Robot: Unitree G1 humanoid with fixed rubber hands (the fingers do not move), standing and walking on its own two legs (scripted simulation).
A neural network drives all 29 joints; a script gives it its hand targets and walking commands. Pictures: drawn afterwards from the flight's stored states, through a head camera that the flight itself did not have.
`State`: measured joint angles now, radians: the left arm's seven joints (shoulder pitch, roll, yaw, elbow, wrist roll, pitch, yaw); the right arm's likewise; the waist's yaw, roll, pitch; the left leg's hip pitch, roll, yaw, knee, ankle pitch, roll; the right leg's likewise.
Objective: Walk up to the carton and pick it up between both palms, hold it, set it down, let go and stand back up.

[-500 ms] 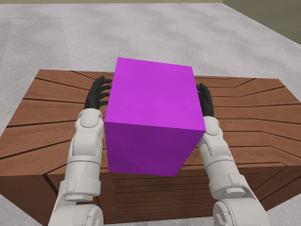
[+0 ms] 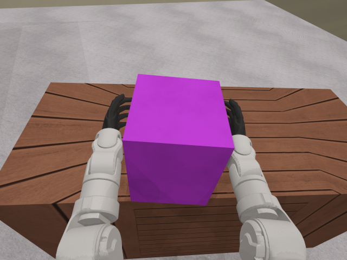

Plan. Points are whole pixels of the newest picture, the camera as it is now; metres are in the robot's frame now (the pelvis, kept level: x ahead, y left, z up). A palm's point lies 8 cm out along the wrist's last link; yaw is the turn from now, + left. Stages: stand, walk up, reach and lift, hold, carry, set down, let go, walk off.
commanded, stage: set down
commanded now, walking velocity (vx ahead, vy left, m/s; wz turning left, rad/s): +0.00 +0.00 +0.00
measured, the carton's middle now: (173, 142) +0.39 -0.03 +0.06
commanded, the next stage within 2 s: none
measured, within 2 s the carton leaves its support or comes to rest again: rests again in 0.64 s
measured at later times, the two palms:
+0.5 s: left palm (118, 130) +0.42 +0.11 +0.09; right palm (234, 134) +0.39 -0.18 +0.09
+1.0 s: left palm (119, 134) +0.42 +0.11 +0.07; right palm (233, 139) +0.39 -0.18 +0.08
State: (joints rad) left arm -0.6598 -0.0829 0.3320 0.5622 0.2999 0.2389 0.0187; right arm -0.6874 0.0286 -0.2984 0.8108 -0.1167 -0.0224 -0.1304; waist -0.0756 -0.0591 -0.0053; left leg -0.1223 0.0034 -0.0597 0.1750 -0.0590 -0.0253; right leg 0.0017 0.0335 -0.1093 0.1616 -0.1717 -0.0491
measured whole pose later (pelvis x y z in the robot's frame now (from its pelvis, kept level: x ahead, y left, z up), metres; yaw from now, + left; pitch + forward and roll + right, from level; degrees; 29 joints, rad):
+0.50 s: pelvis +0.00 +0.00 +0.00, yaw -1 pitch +7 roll +1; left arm -0.72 -0.09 0.42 0.75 0.33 0.09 0.02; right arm -0.73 0.05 -0.42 0.87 -0.26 -0.06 -0.09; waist -0.07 -0.02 -0.07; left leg -0.23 0.01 -0.05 0.14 -0.03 -0.03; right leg -0.12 0.04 -0.10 0.15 -0.15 -0.05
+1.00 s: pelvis +0.00 +0.01 +0.00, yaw -2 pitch +10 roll +0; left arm -0.75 -0.09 0.44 0.84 0.34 -0.02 0.03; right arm -0.73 0.05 -0.48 0.87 -0.33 -0.13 -0.08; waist -0.05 0.00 -0.08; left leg -0.29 0.01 -0.03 0.12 -0.01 -0.02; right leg -0.19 0.04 -0.08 0.14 -0.12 -0.05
